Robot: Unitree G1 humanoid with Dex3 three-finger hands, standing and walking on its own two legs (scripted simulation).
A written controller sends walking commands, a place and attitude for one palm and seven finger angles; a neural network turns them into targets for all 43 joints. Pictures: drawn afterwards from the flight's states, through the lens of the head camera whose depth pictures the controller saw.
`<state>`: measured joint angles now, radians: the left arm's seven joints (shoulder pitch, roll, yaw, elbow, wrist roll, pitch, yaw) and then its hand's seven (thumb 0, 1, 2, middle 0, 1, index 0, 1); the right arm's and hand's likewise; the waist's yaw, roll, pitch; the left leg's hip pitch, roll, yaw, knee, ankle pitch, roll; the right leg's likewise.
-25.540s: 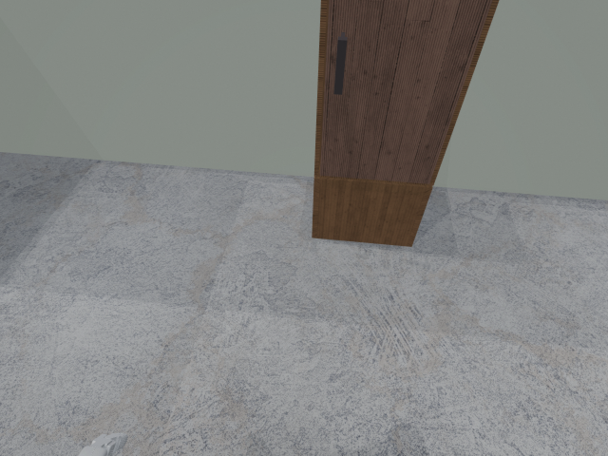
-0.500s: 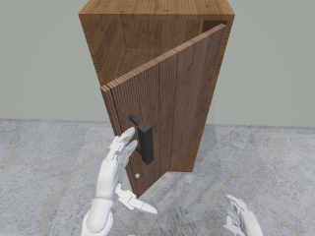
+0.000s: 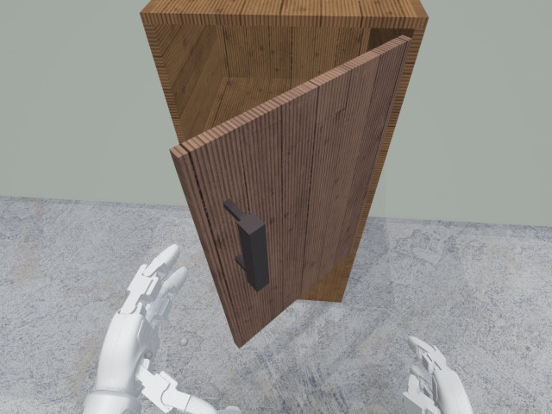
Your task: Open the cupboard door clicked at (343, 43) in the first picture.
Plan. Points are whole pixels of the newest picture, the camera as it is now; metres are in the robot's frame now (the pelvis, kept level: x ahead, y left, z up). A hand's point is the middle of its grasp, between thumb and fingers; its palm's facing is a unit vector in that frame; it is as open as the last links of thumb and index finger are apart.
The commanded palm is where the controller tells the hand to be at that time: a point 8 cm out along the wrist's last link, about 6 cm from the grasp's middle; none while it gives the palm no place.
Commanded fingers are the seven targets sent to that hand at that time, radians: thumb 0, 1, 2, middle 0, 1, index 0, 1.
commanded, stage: slide the hand sideways off the handle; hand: left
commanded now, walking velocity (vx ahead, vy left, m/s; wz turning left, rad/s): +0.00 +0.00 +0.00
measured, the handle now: (245, 246) +0.33 +0.06 +0.09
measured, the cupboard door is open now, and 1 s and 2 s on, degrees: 46 46 46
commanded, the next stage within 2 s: draw the hand back to the body in 0.06 s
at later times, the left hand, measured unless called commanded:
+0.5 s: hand (143, 339) +0.19 +0.16 +0.11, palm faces -0.04 -1.00 -0.06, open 16.3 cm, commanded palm +0.16 +0.22 +0.13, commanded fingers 0.00 -0.50 0.30 -0.15 -0.30 -0.15 -0.30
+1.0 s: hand (45, 320) +0.19 +0.24 +0.16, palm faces +0.29 -0.89 -0.35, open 13.5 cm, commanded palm +0.14 +0.28 +0.18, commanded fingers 0.00 0.31 0.64 -0.18 -0.30 -0.18 -0.30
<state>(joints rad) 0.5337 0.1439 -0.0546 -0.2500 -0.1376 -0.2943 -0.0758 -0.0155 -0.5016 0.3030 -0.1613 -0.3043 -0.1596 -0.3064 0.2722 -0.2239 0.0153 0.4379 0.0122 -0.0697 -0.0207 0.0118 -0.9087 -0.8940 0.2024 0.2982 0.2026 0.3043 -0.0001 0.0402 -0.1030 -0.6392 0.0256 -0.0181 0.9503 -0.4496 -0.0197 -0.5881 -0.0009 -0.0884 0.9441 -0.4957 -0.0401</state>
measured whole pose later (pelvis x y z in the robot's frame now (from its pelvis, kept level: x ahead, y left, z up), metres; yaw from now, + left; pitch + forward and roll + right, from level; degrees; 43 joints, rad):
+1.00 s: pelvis +0.00 +0.03 +0.04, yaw +0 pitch -2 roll -1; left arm 0.56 0.30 0.14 -0.44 -0.04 -0.05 0.13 -0.01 -0.03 0.51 -0.18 -0.30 -0.17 -0.30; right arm 0.25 -0.21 0.07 0.54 0.01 -0.13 -0.11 0.01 -0.91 -0.89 0.20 0.30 0.20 0.30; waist 0.05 0.06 -0.02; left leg -0.30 0.00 0.01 0.64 -0.32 0.02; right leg -0.24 -0.01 -0.07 0.60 -0.34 0.00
